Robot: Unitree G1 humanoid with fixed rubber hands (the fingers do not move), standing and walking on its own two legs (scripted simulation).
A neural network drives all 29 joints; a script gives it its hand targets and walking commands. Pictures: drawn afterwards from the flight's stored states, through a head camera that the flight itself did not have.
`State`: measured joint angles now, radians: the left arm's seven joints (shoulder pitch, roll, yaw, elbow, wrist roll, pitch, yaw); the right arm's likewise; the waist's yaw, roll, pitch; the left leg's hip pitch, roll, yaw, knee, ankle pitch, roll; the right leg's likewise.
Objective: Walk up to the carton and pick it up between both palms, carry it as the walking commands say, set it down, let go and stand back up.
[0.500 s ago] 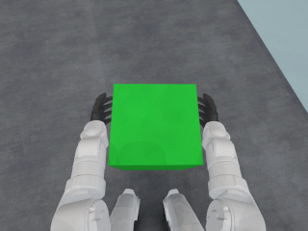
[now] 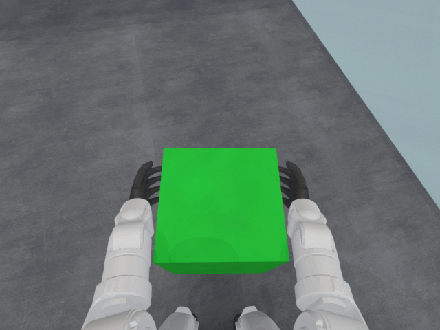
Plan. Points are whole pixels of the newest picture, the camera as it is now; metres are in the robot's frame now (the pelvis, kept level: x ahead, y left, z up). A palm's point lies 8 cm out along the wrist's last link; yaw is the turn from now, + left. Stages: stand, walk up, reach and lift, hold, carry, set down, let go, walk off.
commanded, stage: reach and lift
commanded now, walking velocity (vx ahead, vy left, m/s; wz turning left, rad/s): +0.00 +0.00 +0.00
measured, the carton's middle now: (219, 218) +0.34 +0.00 -0.10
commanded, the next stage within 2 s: hold in 1.82 s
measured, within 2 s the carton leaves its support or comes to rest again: neither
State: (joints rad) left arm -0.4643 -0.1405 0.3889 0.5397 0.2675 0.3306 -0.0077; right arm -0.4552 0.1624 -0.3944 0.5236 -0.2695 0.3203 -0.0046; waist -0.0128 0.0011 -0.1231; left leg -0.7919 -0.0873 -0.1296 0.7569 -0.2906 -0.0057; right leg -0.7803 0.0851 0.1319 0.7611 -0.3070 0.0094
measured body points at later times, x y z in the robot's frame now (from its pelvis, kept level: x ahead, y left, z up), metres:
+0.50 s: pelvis +0.02 +0.00 +0.03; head +0.03 +0.00 +0.48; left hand +0.34 +0.15 +0.03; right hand +0.34 -0.16 +0.03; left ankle +0.03 +0.12 -0.70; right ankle +0.02 -0.12 -0.70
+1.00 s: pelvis +0.02 +0.00 +0.04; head -0.03 +0.00 +0.49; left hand +0.33 +0.15 +0.09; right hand +0.32 -0.16 +0.09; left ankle +0.03 +0.12 -0.70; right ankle +0.02 -0.12 -0.70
